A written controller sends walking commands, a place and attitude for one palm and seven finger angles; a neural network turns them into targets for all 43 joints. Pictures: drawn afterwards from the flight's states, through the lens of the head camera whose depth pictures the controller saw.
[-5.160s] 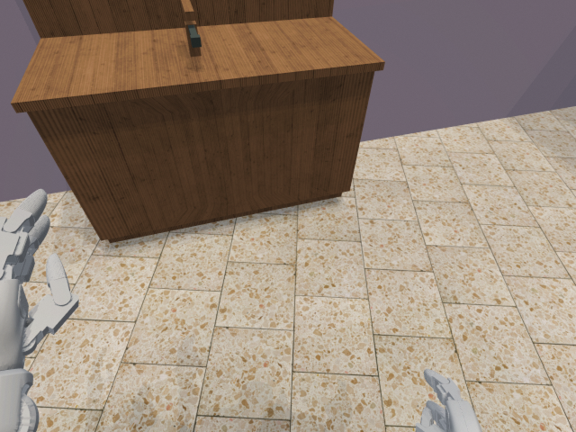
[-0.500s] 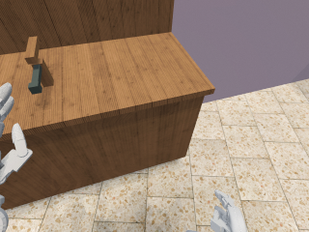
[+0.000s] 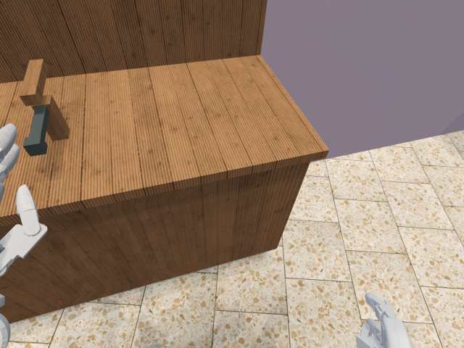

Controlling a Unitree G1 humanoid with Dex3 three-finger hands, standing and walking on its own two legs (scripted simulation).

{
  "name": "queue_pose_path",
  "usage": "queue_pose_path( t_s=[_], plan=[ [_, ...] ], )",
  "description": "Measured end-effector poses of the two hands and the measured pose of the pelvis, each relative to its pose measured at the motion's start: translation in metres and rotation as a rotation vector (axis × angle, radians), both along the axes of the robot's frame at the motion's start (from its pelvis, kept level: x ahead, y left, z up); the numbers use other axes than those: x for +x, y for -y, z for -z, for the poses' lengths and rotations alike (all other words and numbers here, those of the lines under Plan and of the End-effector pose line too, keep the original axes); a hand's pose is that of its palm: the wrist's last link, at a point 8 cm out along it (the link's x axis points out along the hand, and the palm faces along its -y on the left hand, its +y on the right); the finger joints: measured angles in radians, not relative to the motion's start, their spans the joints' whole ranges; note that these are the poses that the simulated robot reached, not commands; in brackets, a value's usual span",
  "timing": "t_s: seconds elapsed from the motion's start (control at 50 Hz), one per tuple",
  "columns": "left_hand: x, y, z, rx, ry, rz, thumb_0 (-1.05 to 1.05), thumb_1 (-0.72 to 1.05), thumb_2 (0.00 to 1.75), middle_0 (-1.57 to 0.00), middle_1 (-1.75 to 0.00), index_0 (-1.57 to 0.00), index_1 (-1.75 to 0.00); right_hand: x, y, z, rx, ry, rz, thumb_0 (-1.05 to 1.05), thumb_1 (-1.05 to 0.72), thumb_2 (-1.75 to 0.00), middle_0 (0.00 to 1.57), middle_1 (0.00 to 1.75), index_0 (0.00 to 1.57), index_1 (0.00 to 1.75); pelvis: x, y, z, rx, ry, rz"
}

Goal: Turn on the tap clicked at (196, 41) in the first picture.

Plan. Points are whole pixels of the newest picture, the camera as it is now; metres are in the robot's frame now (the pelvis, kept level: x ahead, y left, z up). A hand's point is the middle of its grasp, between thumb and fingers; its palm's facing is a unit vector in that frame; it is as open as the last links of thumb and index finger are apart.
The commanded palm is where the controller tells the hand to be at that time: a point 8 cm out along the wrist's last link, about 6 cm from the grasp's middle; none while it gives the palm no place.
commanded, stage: come to a stop and stand still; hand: left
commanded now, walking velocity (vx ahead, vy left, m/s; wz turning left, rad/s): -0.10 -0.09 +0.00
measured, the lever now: (35, 145) +0.43 +0.41 +0.08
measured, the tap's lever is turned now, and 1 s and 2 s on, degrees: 0 0 0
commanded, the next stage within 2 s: look again from close up in 1.54 s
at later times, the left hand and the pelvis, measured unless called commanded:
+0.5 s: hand (82, 207) +0.25 +0.21 +0.17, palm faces +0.36 -0.86 -0.36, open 7.4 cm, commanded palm +0.18 +0.25 +0.19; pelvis +0.01 -0.02 +0.01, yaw -3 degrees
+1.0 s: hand (43, 219) +0.23 +0.25 +0.16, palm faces +0.38 -0.86 -0.33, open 7.4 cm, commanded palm +0.18 +0.29 +0.19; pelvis +0.00 +0.01 +0.02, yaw -3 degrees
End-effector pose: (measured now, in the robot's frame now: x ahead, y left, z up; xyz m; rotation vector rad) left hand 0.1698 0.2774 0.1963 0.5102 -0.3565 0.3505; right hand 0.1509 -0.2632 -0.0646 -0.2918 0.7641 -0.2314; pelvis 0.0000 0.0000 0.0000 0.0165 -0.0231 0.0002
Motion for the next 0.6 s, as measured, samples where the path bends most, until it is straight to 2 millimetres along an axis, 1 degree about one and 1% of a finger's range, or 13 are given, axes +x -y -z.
queue_pose_path(
  t_s=[0.08,0.12,0.16,0.2,0.24,0.28,0.34,0.38,0.42,0.48,0.52,0.56,0.6],
  plan=[
    [0.011,-0.012,0.003,-0.028,0.001,-0.032,0.01,0.88,0.89,-0.22,-0.30,-0.21,-0.30,0.012,-0.027,-0.001,0.049,0.020,-0.042,0.02,-0.91,-0.90,0.20,0.30,0.19,0.29,0.004,-0.002,-0.003,-0.009,-0.003,-0.007],
    [0.013,-0.010,0.002,-0.038,-0.008,-0.035,0.01,0.88,0.89,-0.21,-0.30,-0.21,-0.30,0.016,-0.041,0.000,0.092,0.031,-0.076,0.02,-0.91,-0.90,0.20,0.30,0.19,0.30,0.004,0.000,-0.006,-0.016,-0.004,-0.006],
    [0.012,-0.004,0.001,-0.039,-0.025,-0.027,0.01,0.89,0.89,-0.21,-0.30,-0.21,-0.30,0.018,-0.053,0.001,0.135,0.043,-0.105,0.01,-0.90,-0.90,0.20,0.30,0.20,0.30,0.004,0.003,-0.007,-0.018,-0.005,-0.001],
    [0.010,0.005,0.002,-0.027,-0.046,-0.018,0.01,0.89,0.89,-0.21,-0.30,-0.21,-0.30,0.019,-0.061,0.004,0.173,0.055,-0.126,0.01,-0.90,-0.90,0.20,0.30,0.20,0.30,0.003,0.007,-0.006,-0.013,-0.005,0.005],
    [0.007,0.014,0.003,-0.018,-0.069,-0.015,0.01,0.89,0.89,-0.21,-0.30,-0.21,-0.30,0.019,-0.064,0.009,0.200,0.052,-0.142,0.01,-0.90,-0.90,0.20,0.30,0.20,0.30,0.001,0.013,-0.005,-0.021,0.002,0.002],
    [0.014,0.010,-0.010,0.055,-0.035,-0.011,0.01,0.88,0.89,-0.22,-0.30,-0.21,-0.30,0.016,-0.065,0.014,0.206,0.044,-0.165,0.01,-0.90,-0.90,0.21,0.30,0.20,0.30,-0.002,0.020,-0.004,-0.024,0.009,-0.020],
    [0.025,-0.008,-0.030,0.086,0.041,-0.085,0.01,0.88,0.89,-0.22,-0.30,-0.22,-0.30,0.011,-0.057,0.020,0.209,0.024,-0.212,0.01,-0.90,-0.90,0.21,0.30,0.20,0.30,-0.004,0.028,-0.004,-0.023,-0.002,-0.001],
    [0.029,-0.010,-0.031,0.050,0.055,-0.107,0.01,0.88,0.89,-0.22,-0.30,-0.21,-0.30,0.007,-0.045,0.019,0.208,0.028,-0.199,0.02,-0.90,-0.90,0.21,0.30,0.20,0.30,-0.003,0.028,-0.005,-0.025,-0.008,0.024],
    [0.032,0.000,-0.022,0.005,0.036,-0.083,0.01,0.89,0.89,-0.21,-0.30,-0.21,-0.30,0.002,-0.030,0.015,0.187,0.034,-0.168,0.02,-0.90,-0.90,0.21,0.30,0.20,0.30,0.000,0.027,-0.006,-0.028,-0.011,0.039],
    [0.036,0.021,0.001,-0.067,-0.038,-0.003,0.01,0.89,0.89,-0.21,-0.30,-0.20,-0.30,-0.006,-0.007,0.006,0.121,0.027,-0.110,0.02,-0.90,-0.90,0.21,0.30,0.20,0.30,0.005,0.025,-0.009,-0.025,-0.009,0.048],
    [0.038,0.031,0.016,-0.102,-0.097,0.043,0.01,0.89,0.89,-0.21,-0.30,-0.20,-0.30,-0.009,0.007,-0.001,0.071,0.025,-0.072,0.02,-0.90,-0.90,0.21,0.30,0.20,0.30,0.007,0.024,-0.010,-0.025,-0.009,0.052],
    [0.039,0.034,0.026,-0.115,-0.145,0.065,0.01,0.89,0.89,-0.21,-0.30,-0.21,-0.30,-0.011,0.017,-0.007,0.029,0.023,-0.041,0.02,-0.90,-0.90,0.20,0.30,0.20,0.30,0.009,0.022,-0.011,-0.027,-0.010,0.054],
    [0.040,0.030,0.029,-0.105,-0.167,0.066,0.01,0.88,0.89,-0.22,-0.30,-0.21,-0.30,-0.010,0.023,-0.013,-0.001,0.022,-0.021,0.02,-0.90,-0.90,0.20,0.30,0.20,0.30,0.010,0.020,-0.012,-0.028,-0.010,0.054]
  ],
)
